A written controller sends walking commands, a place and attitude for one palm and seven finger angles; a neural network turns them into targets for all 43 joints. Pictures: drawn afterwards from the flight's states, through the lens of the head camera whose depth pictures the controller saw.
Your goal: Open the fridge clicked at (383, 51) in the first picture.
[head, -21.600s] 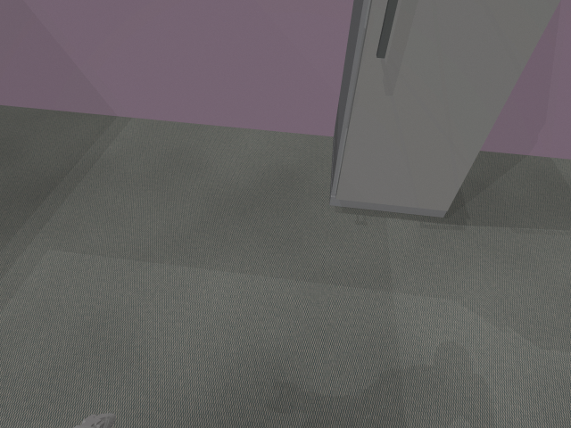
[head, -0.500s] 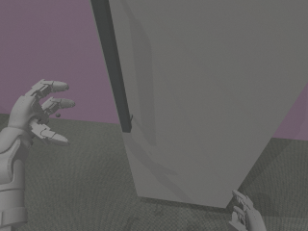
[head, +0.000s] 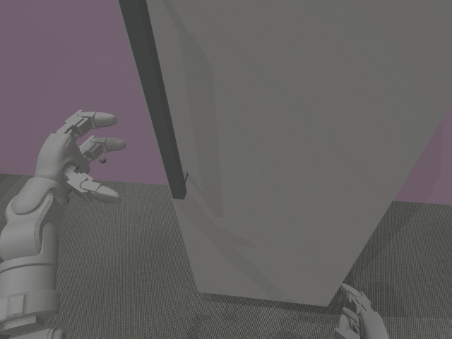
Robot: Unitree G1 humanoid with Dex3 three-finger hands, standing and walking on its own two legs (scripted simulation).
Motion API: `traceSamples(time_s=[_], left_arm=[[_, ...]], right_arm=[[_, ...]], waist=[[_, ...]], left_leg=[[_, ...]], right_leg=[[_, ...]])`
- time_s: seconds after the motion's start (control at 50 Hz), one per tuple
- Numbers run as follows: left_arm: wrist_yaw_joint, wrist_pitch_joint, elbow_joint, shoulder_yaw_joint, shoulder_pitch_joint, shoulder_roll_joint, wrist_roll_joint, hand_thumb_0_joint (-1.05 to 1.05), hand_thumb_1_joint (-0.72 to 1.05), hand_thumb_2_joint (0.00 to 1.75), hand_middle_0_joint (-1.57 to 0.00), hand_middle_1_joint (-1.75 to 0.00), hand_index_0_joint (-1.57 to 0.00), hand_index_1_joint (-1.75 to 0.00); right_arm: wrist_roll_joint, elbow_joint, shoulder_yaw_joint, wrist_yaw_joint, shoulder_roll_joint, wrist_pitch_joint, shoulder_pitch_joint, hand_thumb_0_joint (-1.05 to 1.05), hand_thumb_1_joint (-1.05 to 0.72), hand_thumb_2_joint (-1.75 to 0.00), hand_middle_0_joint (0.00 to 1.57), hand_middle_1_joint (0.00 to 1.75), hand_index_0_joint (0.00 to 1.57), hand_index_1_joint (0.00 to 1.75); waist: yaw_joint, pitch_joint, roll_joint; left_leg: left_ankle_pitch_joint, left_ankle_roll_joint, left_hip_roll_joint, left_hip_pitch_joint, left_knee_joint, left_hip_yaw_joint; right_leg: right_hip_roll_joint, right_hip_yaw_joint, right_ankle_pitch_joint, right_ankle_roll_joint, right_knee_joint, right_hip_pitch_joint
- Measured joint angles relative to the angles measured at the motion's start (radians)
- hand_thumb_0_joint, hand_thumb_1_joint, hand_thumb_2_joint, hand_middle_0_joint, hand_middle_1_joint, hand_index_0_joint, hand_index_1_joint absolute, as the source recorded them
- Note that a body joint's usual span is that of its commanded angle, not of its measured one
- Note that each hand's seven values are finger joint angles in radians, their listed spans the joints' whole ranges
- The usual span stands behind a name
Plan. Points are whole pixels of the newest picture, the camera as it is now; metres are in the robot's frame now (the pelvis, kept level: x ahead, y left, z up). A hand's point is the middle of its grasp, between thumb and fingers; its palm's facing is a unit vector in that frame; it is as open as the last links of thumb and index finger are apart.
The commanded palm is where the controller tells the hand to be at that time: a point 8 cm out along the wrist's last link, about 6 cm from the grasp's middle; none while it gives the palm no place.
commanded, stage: move the hooked fingers beside the handle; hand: left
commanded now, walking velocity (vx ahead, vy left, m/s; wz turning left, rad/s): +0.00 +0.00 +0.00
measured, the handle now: (164, 105) +0.43 +0.14 +0.23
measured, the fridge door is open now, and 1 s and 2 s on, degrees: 0 0 0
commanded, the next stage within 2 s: feel for the door with the fingertips in 1.34 s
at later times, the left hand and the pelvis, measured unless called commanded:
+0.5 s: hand (135, 144) +0.39 +0.19 +0.18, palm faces -0.02 -1.00 -0.02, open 14.0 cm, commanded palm +0.36 +0.25 +0.18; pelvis +0.00 +0.00 +0.00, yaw -1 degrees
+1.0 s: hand (121, 153) +0.37 +0.22 +0.17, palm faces +0.00 -1.00 -0.02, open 14.0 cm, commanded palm +0.35 +0.26 +0.18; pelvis +0.00 +0.00 +0.00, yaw +0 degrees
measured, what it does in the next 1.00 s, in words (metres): stands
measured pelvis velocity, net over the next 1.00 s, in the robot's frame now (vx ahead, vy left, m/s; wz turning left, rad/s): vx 0.00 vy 0.00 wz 0.00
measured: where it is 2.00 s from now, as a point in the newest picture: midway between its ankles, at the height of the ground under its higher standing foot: outside the picture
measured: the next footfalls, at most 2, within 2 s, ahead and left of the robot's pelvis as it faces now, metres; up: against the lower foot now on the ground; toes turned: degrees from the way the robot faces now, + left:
none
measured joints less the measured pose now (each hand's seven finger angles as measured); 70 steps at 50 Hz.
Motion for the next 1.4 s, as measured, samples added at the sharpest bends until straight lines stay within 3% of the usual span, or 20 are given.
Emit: traceSamples(time_s=[0.1, 0.18, 0.26, 0.36, 0.56, 0.74, 0.96, 1.16, 1.4], left_arm=[[0.025, 0.017, 0.039, -0.014, -0.022, 0.004, 0.021, -0.02, -0.50, 0.30, -0.30, -1.21, -0.30, -1.20], [0.036, -0.011, 0.056, -0.042, -0.063, -0.009, 0.028, -0.02, -0.51, 0.30, -0.30, -1.21, -0.30, -1.20], [0.035, -0.038, 0.129, -0.054, -0.130, -0.004, 0.025, -0.02, -0.51, 0.30, -0.30, -1.21, -0.30, -1.20], [0.047, -0.028, 0.225, -0.069, -0.196, 0.007, 0.041, -0.02, -0.51, 0.30, -0.30, -1.21, -0.30, -1.20], [0.069, -0.072, 0.217, -0.029, -0.167, -0.015, 0.044, -0.02, -0.50, 0.30, -0.30, -1.20, -0.30, -1.20], [0.051, -0.060, 0.177, -0.017, -0.120, -0.002, 0.036, -0.02, -0.50, 0.30, -0.30, -1.20, -0.30, -1.20], [0.050, -0.042, 0.164, -0.044, -0.114, -0.014, 0.036, -0.02, -0.51, 0.30, -0.30, -1.20, -0.30, -1.20], [0.058, -0.056, 0.214, -0.059, -0.173, -0.013, 0.038, -0.02, -0.51, 0.30, -0.30, -1.21, -0.30, -1.20], [0.070, -0.059, 0.140, -0.061, -0.109, -0.037, 0.038, -0.02, -0.50, 0.30, -0.30, -1.20, -0.30, -1.20]], right_arm=[[0.003, -0.004, -0.005, -0.008, -0.007, 0.009, -0.006, 0.02, -0.91, -0.89, 0.20, 0.30, 0.21, 0.30], [0.002, 0.004, -0.004, -0.020, -0.010, 0.005, -0.008, 0.02, -0.91, -0.89, 0.20, 0.30, 0.21, 0.30], [0.003, 0.019, 0.004, -0.027, -0.004, 0.009, -0.011, 0.02, -0.91, -0.89, 0.20, 0.30, 0.21, 0.30], [0.005, 0.014, 0.003, -0.021, -0.004, 0.017, 0.000, 0.02, -0.91, -0.89, 0.20, 0.30, 0.21, 0.30], [0.000, 0.011, -0.010, -0.005, -0.004, 0.040, 0.046, 0.02, -0.91, -0.89, 0.20, 0.30, 0.21, 0.30], [0.004, 0.003, -0.024, -0.006, -0.014, 0.049, 0.054, 0.02, -0.91, -0.89, 0.20, 0.30, 0.21, 0.30], [0.006, -0.011, -0.017, -0.013, -0.006, 0.046, 0.007, 0.02, -0.91, -0.89, 0.20, 0.30, 0.21, 0.30], [0.002, -0.008, 0.002, -0.014, 0.010, 0.050, 0.001, 0.02, -0.91, -0.89, 0.20, 0.30, 0.21, 0.30], [0.000, 0.000, -0.010, -0.006, 0.004, 0.058, 0.044, 0.02, -0.91, -0.89, 0.20, 0.30, 0.21, 0.30]], waist=[[0.002, 0.020, -0.002], [0.004, 0.034, -0.005], [-0.006, 0.027, -0.011], [-0.024, 0.021, -0.006], [-0.036, 0.009, -0.010], [-0.027, 0.008, -0.006], [-0.013, 0.012, -0.013], [-0.019, 0.008, -0.018], [-0.018, 0.010, -0.013]], left_leg=[[0.002, -0.001, 0.001, -0.009, 0.008, -0.007], [0.006, -0.002, 0.000, -0.015, 0.009, -0.015], [0.008, -0.003, 0.001, -0.019, 0.006, -0.016], [0.009, -0.004, 0.001, -0.031, 0.003, -0.010], [0.003, -0.005, 0.008, -0.018, -0.017, 0.013], [0.002, -0.003, 0.009, -0.010, -0.023, 0.013], [0.000, 0.002, 0.004, -0.012, -0.009, 0.002], [0.005, 0.007, -0.002, -0.019, -0.011, 0.003], [0.003, 0.012, -0.005, -0.007, -0.018, 0.011]], right_leg=[[0.000, -0.007, 0.002, -0.002, 0.003, -0.004], [-0.001, -0.015, 0.006, -0.003, -0.001, -0.005], [0.000, -0.016, 0.008, -0.005, -0.004, -0.009], [0.001, -0.010, 0.008, -0.005, -0.003, -0.025], [0.010, 0.013, 0.004, -0.005, -0.009, -0.027], [0.011, 0.013, 0.006, -0.003, -0.021, -0.017], [0.006, 0.003, 0.008, 0.001, -0.021, -0.008], [0.000, 0.004, 0.014, 0.006, -0.024, -0.014], [-0.003, 0.013, 0.015, 0.012, -0.029, -0.005]])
